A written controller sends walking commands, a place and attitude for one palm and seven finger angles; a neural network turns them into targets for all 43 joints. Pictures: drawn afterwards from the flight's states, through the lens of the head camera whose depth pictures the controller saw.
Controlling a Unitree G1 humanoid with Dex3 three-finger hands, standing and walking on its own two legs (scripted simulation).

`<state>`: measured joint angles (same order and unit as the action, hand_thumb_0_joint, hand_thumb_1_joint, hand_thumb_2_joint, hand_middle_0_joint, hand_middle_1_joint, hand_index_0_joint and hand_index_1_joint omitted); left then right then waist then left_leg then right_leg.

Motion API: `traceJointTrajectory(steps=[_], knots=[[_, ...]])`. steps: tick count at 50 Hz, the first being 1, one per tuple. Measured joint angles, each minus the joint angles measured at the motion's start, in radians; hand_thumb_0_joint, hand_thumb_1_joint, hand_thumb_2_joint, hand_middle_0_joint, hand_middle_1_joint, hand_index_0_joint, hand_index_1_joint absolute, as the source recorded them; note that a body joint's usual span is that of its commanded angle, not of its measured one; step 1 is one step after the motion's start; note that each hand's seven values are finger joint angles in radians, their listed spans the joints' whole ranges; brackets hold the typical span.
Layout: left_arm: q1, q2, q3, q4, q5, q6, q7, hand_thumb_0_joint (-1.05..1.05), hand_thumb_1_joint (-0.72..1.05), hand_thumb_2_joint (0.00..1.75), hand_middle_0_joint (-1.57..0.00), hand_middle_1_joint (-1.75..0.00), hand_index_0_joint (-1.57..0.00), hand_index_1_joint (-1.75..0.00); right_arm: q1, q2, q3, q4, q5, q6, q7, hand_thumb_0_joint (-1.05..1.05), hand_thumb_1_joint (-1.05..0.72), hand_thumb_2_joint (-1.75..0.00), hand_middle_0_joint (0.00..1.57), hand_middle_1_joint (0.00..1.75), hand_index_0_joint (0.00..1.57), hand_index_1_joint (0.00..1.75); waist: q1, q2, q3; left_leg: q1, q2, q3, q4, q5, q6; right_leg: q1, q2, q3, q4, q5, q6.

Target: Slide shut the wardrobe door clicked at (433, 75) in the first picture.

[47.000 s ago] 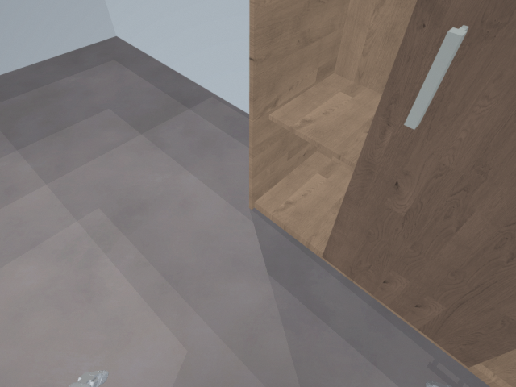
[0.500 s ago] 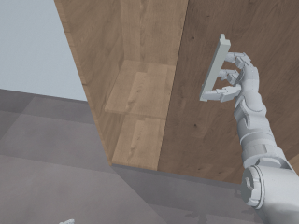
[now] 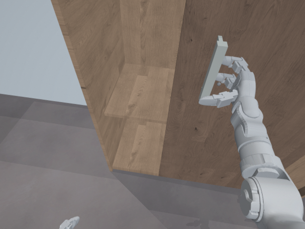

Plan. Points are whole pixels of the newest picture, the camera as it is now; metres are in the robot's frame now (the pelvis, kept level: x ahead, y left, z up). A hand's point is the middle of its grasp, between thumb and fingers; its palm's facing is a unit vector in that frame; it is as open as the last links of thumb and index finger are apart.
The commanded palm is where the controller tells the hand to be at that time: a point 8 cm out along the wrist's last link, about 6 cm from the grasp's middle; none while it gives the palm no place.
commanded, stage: slide the fingers in behind the handle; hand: right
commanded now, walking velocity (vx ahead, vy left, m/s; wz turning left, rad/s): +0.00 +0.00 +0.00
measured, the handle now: (210, 72) +0.51 -0.09 +0.16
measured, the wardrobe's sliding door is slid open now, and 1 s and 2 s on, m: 0.32 0.32 0.32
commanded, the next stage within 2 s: grip the handle and tug to test in 1.24 s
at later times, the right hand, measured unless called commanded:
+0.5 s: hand (206, 82) +0.46 -0.07 +0.16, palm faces +0.00 +1.00 +0.02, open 14.0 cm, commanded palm +0.43 -0.13 +0.16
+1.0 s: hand (203, 80) +0.46 -0.07 +0.17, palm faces +0.04 +1.00 +0.00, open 14.0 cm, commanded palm +0.44 -0.12 +0.16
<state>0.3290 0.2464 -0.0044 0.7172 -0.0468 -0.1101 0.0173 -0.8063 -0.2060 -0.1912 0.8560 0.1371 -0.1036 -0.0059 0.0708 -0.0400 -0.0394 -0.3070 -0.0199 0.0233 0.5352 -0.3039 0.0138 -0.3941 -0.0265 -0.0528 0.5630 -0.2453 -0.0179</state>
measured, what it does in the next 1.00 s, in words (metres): stands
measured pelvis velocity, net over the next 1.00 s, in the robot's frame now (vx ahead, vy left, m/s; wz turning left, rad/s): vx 0.01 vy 0.02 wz -0.01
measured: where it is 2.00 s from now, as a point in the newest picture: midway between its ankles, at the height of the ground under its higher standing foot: outside the picture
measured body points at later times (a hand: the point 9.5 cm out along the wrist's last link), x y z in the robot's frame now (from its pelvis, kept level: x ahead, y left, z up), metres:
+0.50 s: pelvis +0.01 +0.00 +0.00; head +0.03 +0.02 +0.45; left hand +0.09 +0.25 -0.12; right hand +0.45 -0.13 +0.16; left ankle -0.02 +0.11 -0.73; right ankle +0.03 -0.11 -0.73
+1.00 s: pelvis +0.01 +0.02 +0.00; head +0.03 +0.04 +0.45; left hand +0.09 +0.27 -0.12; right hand +0.45 -0.12 +0.17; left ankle -0.02 +0.11 -0.73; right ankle +0.03 -0.11 -0.73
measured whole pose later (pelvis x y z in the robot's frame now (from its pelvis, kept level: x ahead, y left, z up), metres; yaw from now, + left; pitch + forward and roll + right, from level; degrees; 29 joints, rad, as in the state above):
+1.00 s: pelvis +0.01 +0.02 +0.00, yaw -1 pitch +4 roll +0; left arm 0.32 0.24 0.00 0.72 -0.04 -0.08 0.01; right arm -0.82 -0.14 -0.14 0.83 0.12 -0.08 -0.09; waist 0.06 -0.05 -0.04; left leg -0.29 -0.03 0.04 0.52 -0.31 0.04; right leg -0.37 -0.03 -0.03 0.53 -0.23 0.01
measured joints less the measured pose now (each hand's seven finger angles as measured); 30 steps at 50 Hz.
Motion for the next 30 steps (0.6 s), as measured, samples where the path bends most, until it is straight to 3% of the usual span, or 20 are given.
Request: traceJointTrajectory(steps=[13,22,30], knots=[[0.005,-0.010,-0.003,-0.006,0.003,0.013,-0.008,0.01,0.90,0.90,-0.20,-0.30,-0.20,-0.30,-0.016,0.014,0.009,-0.008,-0.011,0.020,-0.031,-0.02,0.50,-0.30,0.32,1.22,0.30,1.20,-0.005,0.000,-0.012,0.000,0.002,-0.002,0.001,-0.009,0.000,0.002,0.002,-0.001,-0.001,-0.008,0.000],[0.010,-0.008,0.007,-0.002,0.005,0.019,-0.014,0.01,0.90,0.90,-0.20,-0.30,-0.20,-0.30,0.020,0.049,0.053,-0.063,-0.009,0.039,-0.044,-0.02,0.50,-0.30,0.30,1.21,0.30,1.20,-0.010,-0.006,-0.012,0.009,0.001,0.002,-0.003,-0.011,0.003,0.009,0.002,0.003,-0.006,-0.008,0.004],[-0.009,-0.015,0.004,-0.007,0.011,0.023,-0.014,0.01,0.90,0.90,-0.20,-0.30,-0.20,-0.30,0.037,0.077,0.040,-0.088,-0.027,0.042,-0.089,-0.02,0.50,-0.30,0.30,1.20,0.30,1.20,0.000,-0.004,-0.010,0.018,-0.004,-0.005,-0.004,-0.010,0.010,0.029,-0.003,-0.004,-0.021,-0.003,0.010]])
